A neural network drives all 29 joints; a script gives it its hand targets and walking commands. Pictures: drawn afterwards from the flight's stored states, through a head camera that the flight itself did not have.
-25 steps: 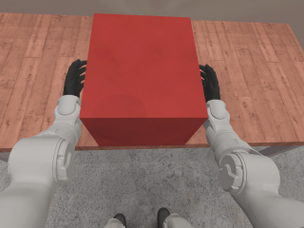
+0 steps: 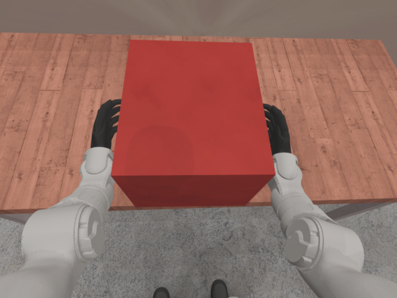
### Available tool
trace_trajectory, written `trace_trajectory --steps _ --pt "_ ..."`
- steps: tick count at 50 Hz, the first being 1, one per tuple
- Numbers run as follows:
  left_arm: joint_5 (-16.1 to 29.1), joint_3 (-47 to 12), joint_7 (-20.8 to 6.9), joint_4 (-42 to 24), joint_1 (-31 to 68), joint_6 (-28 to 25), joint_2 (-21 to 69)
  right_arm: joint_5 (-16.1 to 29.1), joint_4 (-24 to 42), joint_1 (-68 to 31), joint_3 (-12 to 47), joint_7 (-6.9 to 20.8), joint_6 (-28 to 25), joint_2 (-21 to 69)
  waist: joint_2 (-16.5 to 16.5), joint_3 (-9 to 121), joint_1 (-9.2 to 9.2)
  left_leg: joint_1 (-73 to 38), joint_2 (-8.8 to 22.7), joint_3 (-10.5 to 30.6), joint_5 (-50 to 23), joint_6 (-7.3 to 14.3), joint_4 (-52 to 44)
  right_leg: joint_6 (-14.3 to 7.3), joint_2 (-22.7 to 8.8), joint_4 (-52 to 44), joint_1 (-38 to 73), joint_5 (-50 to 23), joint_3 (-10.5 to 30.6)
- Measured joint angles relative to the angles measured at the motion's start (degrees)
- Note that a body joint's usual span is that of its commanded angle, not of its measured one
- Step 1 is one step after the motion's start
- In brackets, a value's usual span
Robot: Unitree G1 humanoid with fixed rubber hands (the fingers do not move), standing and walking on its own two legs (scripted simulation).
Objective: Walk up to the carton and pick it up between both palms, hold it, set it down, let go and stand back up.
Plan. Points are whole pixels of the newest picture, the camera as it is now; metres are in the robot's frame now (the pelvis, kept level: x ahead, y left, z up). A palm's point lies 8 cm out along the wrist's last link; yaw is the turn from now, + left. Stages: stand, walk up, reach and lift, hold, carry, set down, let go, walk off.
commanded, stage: reach and lift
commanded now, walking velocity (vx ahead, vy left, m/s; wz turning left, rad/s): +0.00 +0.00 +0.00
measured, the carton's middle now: (191, 128) +0.49 -0.01 -0.04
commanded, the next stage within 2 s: none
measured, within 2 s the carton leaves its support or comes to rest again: leaves its support in 0.92 s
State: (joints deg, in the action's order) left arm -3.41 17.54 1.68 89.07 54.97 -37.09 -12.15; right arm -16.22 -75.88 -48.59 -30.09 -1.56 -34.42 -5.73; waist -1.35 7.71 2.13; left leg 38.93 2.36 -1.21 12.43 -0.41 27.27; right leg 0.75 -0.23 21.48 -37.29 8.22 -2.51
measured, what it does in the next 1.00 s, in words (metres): stands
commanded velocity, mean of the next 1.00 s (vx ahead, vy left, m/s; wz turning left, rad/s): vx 0.00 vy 0.00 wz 0.00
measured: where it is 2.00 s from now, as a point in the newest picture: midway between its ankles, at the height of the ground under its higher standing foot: outside the picture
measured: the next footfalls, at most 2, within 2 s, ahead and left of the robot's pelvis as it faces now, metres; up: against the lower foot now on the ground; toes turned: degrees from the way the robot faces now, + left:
none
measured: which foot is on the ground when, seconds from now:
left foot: down 0.00-1.00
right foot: down 0.00-1.00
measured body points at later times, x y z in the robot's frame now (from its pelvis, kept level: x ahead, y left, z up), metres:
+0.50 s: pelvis -0.02 -0.01 +0.00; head +0.13 +0.00 +0.43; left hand +0.43 +0.18 +0.00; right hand +0.42 -0.19 +0.00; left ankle -0.02 +0.12 -0.73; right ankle -0.01 -0.13 -0.73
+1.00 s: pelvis -0.01 +0.00 +0.00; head +0.08 -0.01 +0.44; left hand +0.41 +0.18 +0.02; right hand +0.40 -0.19 +0.01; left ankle -0.02 +0.12 -0.73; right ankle -0.01 -0.13 -0.73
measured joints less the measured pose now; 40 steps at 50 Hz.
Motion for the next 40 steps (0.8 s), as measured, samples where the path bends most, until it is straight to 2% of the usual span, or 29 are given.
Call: trace_trajectory --steps 13,21,29,40 --pt "1.9 -2.1 0.4 0.4 0.0 -2.4 -0.2 0.7 -3.6 -1.4 2.0 -1.7 -4.5 -1.0 -0.4 0.9 -0.65 1.7 0.2 -0.4 -1.5 -0.1 -1.0 -0.3 -0.1 -0.9 -1.7 -1.4 -0.7" --pt "3.7 -3.8 0.7 1.1 0.2 -2.7 -0.1 1.4 -5.9 -2.3 3.1 -2.2 -5.4 -1.8 -0.1 1.0 -1.11 2.3 0.2 -0.5 -2.5 -0.2 -1.9 -0.6 -0.2 -1.3 -2.5 -2.2 -0.9" --pt "6.5 -7.0 1.2 1.0 -0.8 -2.6 0.0 4.1 -6.8 -2.0 6.6 -2.6 -5.2 -2.1 -0.2 2.2 -1.33 2.8 0.3 -0.6 -2.8 -0.2 -2.0 -0.7 -0.1 -1.5 -3.0 -2.5 -1.0" --pt "11.5 -11.9 1.9 -1.0 -4.1 -1.0 1.0 10.7 -4.7 0.7 14.9 -2.7 -2.5 -2.4 -1.0 3.2 -1.51 1.5 0.6 -0.5 -2.1 -0.3 -1.4 -0.7 0.2 -1.6 -1.4 -2.1 -1.1"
